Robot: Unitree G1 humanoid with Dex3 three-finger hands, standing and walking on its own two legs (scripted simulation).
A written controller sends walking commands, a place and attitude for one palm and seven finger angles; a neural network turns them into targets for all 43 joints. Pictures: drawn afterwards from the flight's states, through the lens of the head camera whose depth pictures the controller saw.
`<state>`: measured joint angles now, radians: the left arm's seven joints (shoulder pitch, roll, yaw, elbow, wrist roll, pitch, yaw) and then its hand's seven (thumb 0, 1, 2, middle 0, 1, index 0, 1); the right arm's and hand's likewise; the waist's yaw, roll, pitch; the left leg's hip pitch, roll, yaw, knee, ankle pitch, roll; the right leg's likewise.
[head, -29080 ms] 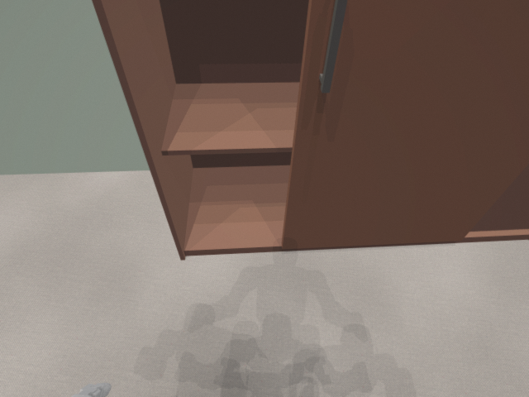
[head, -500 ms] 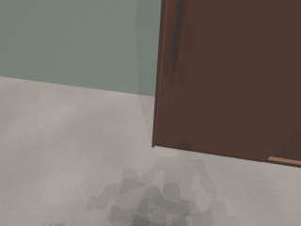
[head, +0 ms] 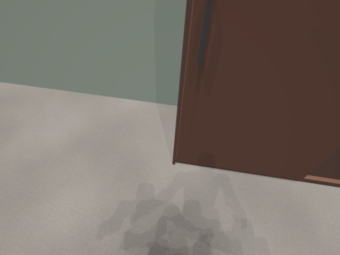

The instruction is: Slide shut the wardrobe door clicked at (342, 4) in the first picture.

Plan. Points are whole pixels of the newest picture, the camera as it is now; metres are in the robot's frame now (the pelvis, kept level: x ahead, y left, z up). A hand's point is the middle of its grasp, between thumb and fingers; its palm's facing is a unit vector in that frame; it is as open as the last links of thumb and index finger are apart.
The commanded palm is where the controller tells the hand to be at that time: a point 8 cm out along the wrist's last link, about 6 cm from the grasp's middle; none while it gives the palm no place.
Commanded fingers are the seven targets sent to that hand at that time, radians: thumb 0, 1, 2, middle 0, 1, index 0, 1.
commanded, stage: look to check the result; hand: right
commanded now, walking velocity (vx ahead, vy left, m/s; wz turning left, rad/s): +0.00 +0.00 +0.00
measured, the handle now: (206, 23) +0.74 -0.06 +0.19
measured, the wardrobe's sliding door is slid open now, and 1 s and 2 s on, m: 0.00 0.00 0.00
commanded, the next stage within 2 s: stand and wait in 0.14 s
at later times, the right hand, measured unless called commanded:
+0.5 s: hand out of the picture +0.10 -0.23 -0.15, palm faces -0.04 +0.94 -0.34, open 7.4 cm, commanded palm none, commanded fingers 0.00 -0.90 -0.90 0.20 0.30 0.20 0.30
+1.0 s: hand out of the picture +0.09 -0.23 -0.15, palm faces -0.05 +0.94 -0.34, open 7.4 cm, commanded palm none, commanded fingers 0.00 -0.90 -0.90 0.20 0.30 0.20 0.30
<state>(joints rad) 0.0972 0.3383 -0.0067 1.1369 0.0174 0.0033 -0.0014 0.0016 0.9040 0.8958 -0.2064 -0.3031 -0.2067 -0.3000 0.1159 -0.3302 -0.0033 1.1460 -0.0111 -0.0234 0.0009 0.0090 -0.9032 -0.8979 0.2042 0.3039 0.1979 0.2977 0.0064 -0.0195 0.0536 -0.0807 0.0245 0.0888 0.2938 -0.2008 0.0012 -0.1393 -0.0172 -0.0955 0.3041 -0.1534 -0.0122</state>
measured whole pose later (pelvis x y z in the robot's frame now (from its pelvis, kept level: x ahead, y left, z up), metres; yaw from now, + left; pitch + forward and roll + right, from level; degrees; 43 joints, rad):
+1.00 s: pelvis +0.01 +0.01 +0.00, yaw +1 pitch -1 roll +0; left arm 0.10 0.34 0.00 1.14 0.02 0.00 0.00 0.00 0.90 0.90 -0.21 -0.30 -0.21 -0.30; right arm 0.11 -0.33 0.00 1.14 -0.01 -0.03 0.00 0.01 -0.90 -0.90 0.20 0.30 0.20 0.30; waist 0.01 -0.02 0.05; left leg -0.05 0.00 0.08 0.27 -0.20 0.02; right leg -0.10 -0.04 -0.11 0.28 -0.15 0.01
